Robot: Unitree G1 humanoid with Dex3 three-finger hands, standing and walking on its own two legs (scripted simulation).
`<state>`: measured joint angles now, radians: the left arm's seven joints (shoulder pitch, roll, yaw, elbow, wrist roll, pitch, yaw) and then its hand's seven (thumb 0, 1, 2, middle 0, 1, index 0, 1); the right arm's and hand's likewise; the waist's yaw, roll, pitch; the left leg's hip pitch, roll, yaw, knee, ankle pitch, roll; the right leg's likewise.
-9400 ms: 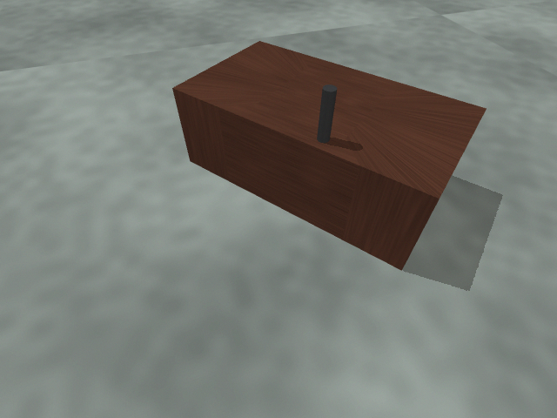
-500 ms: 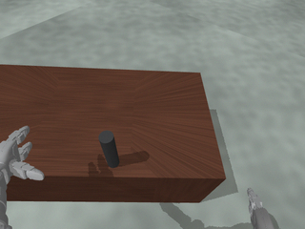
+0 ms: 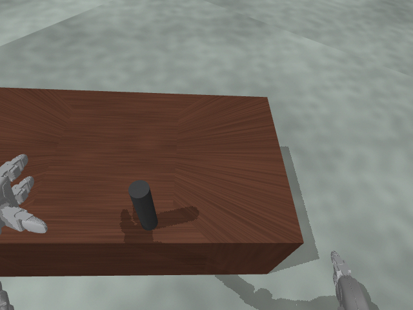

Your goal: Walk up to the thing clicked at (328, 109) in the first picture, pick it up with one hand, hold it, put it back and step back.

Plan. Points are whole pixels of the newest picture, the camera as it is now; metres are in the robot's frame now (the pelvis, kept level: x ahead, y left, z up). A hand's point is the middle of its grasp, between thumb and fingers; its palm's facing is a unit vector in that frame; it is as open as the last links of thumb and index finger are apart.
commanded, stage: go down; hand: left
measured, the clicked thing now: (145, 207) +0.42 +0.16 -0.19
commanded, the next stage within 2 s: approach in 0.30 s
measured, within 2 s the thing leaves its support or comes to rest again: neither
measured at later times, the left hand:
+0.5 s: hand (28, 184) +0.36 +0.33 +0.04, palm faces +0.10 -0.99 -0.06, open 17.4 cm
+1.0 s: hand (100, 213) +0.39 +0.26 -0.15, palm faces +0.05 -0.99 +0.09, open 17.6 cm
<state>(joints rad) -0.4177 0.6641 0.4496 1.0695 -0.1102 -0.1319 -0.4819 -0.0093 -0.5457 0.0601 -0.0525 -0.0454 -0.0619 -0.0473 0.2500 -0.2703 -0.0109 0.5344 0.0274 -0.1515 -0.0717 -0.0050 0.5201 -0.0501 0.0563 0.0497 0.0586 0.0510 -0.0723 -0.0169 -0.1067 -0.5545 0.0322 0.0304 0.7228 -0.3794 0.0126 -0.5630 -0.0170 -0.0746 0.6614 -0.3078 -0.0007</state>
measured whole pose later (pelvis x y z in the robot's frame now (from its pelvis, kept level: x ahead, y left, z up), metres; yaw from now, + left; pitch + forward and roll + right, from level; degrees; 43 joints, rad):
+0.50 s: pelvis -0.01 +0.00 +0.00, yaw +0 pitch +12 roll -2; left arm -0.49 0.71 0.47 1.11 -0.14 -0.15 -0.51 -0.01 -0.53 0.06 -0.05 -0.05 -0.06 -0.06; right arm 0.25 -0.28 -0.01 0.53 0.03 -0.16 -0.08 -0.01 0.53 -0.05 0.06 0.05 0.06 0.05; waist -0.09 -0.02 -0.11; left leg -0.57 0.03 0.03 0.73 -0.37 0.02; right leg -0.57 -0.02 -0.07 0.66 -0.30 0.00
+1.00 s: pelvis -0.06 +0.01 -0.10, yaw -2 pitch +27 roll -5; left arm -0.58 0.60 0.58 1.13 -0.21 -0.65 -0.47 -0.01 -0.57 0.03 -0.05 -0.06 -0.06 -0.07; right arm 0.32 -0.31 -0.05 0.13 -0.06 -0.23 0.02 0.00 0.53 -0.05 0.06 0.05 0.06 0.05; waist -0.27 -0.10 -0.11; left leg -1.25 0.06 -0.02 1.33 -0.55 0.02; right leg -1.23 -0.02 -0.10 1.22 -0.45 0.00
